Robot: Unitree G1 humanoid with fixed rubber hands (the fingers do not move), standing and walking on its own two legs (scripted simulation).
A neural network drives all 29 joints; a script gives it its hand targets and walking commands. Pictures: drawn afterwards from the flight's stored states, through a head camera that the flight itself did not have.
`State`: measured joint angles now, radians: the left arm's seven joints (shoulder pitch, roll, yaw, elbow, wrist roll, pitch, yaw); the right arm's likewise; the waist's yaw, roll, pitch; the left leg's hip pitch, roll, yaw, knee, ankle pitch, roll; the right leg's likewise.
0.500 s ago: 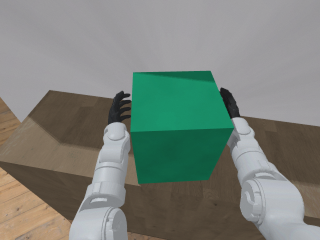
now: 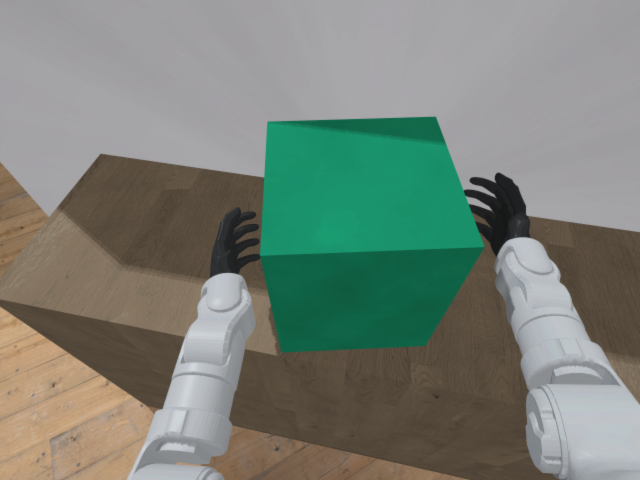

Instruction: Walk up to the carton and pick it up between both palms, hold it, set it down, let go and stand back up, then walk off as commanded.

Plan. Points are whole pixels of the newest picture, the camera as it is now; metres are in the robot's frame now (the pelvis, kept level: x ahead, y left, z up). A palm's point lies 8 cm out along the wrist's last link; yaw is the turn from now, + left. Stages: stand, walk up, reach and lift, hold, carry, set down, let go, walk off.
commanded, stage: set down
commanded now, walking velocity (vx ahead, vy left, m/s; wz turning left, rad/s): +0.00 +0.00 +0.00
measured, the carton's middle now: (352, 243) +0.40 +0.02 +0.05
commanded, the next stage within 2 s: none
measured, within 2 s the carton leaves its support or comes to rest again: neither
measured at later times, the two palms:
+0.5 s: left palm (220, 311) +0.27 +0.17 +0.05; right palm (558, 318) +0.32 -0.23 +0.05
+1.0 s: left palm (212, 356) +0.22 +0.16 +0.05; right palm (588, 393) +0.24 -0.25 +0.04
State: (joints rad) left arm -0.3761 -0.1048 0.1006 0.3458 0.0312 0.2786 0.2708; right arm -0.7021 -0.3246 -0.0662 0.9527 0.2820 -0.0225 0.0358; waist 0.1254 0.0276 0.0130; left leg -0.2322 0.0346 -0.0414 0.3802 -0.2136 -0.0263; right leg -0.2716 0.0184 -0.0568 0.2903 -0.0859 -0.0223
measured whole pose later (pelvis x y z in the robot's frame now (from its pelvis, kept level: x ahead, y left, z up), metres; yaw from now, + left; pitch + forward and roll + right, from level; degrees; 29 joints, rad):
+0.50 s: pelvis -0.01 -0.01 +0.00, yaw +0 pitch +2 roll +0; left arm -0.11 -0.08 0.04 0.03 0.02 0.33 0.26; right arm -0.27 -0.36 -0.06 0.54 0.32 -0.03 0.12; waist 0.07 -0.02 0.01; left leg -0.22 0.03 -0.04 0.38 -0.20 -0.03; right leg -0.27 0.02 -0.06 0.31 -0.08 -0.03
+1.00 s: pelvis -0.02 -0.01 +0.00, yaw +0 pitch +2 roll +0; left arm 0.17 -0.08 -0.02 -0.21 0.02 0.34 0.27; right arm 0.06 -0.36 -0.06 0.25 0.32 -0.03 0.15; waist 0.02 -0.03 0.01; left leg -0.22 0.03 -0.04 0.38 -0.19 -0.03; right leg -0.27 0.02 -0.06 0.33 -0.08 -0.04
